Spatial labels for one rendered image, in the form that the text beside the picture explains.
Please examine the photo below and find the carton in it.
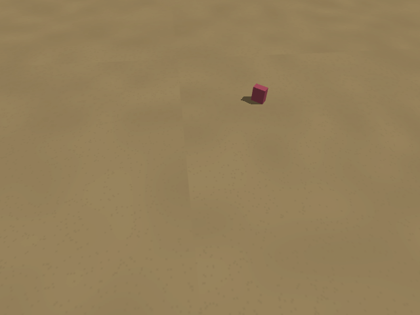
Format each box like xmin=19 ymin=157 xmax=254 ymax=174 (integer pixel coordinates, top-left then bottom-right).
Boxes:
xmin=251 ymin=84 xmax=268 ymax=104

